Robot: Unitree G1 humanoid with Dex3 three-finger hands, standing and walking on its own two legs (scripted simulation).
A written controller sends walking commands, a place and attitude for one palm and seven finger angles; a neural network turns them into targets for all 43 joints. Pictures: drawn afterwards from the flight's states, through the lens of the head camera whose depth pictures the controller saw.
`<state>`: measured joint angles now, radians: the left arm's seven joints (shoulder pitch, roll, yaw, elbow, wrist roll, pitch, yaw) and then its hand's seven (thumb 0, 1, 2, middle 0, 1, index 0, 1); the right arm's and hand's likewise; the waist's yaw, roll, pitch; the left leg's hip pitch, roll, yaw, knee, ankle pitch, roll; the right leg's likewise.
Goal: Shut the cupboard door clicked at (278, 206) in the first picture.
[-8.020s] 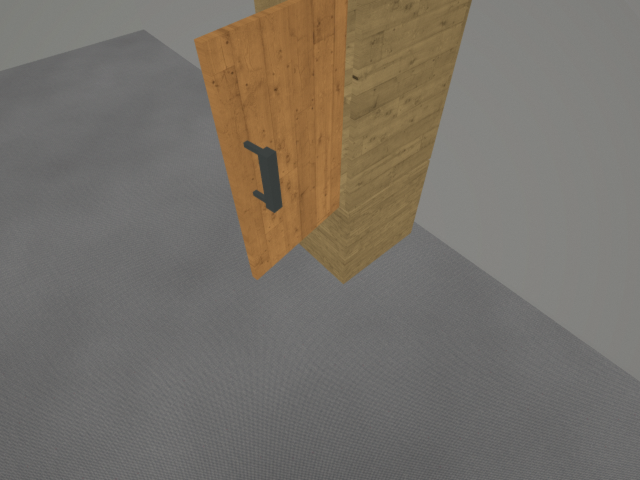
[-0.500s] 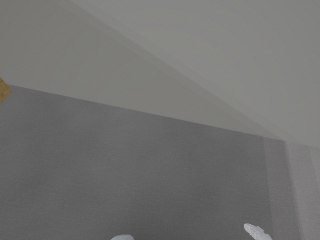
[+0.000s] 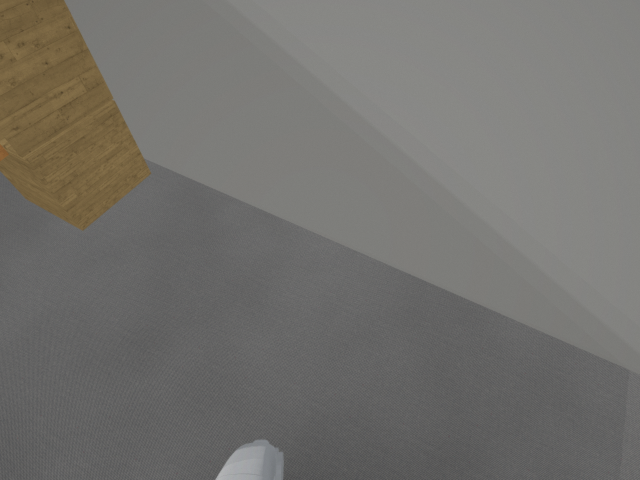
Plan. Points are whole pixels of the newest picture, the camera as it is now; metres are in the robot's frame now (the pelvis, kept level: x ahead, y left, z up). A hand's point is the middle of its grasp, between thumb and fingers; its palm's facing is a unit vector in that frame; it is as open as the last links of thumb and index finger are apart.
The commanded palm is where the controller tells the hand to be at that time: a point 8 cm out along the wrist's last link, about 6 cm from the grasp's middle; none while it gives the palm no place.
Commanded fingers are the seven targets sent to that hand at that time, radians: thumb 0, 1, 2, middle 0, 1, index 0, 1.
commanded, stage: walk to a spot facing it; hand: left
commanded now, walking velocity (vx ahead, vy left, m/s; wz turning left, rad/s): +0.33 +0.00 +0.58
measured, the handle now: out of the picture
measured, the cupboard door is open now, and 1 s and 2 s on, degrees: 99 99 99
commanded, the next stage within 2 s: turn to face it in 1.60 s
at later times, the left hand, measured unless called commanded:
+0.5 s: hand (157, 433) +0.21 +0.27 -0.17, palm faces +0.28 -0.94 -0.17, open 7.4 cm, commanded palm none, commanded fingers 0.00 0.90 0.90 -0.20 -0.30 -0.20 -0.30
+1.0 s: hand (183, 336) +0.36 +0.26 -0.17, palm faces +0.44 -0.87 -0.21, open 7.1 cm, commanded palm none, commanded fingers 0.00 0.90 0.90 -0.20 -0.30 -0.20 -0.30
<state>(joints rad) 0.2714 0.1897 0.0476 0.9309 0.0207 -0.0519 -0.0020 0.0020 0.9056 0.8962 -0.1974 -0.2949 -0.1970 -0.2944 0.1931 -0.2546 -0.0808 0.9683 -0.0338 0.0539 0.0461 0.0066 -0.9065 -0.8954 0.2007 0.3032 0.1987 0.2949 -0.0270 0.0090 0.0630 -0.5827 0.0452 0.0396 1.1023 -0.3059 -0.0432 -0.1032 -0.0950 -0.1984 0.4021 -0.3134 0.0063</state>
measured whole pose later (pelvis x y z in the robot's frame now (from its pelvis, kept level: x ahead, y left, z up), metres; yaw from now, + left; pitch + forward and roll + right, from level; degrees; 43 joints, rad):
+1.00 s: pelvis +0.40 +0.07 +0.00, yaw +25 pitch +1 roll -1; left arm 0.26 0.20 0.06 1.02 0.02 -0.09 0.01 -0.03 0.96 0.90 -0.20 -0.30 -0.20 -0.29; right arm 0.22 -0.18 -0.06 1.04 -0.03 0.00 0.03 0.00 -0.91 -0.90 0.20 0.30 0.20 0.29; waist -0.02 0.00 0.05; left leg -0.58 0.09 0.08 0.87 -0.22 -0.01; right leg -0.06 -0.06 -0.26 0.36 -0.30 0.00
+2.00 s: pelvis +0.76 +0.25 +0.00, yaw +36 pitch +0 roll +0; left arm 0.13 0.17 0.06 0.97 0.01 -0.06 0.02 -0.04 0.95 0.90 -0.20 -0.30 -0.20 -0.29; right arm 0.23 -0.16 -0.06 1.05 -0.02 0.03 0.00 0.00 -0.91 -0.90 0.20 0.30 0.20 0.29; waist -0.05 -0.01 0.07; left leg -0.56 0.08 0.08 0.98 -0.32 -0.06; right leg -0.18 -0.06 -0.26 0.45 -0.26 -0.03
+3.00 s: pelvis +0.85 +0.29 +0.00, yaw +65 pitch +0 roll +3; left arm 0.25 0.18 0.03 0.93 0.02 -0.01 0.02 0.00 0.92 0.90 -0.20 -0.30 -0.20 -0.30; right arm 0.12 -0.25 -0.07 0.99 -0.02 0.07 0.01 0.00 -0.91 -0.90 0.20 0.30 0.20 0.29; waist 0.01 -0.02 0.10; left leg -0.40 0.00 0.02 0.86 -0.45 -0.06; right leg -0.15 -0.08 -0.13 0.49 -0.33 -0.02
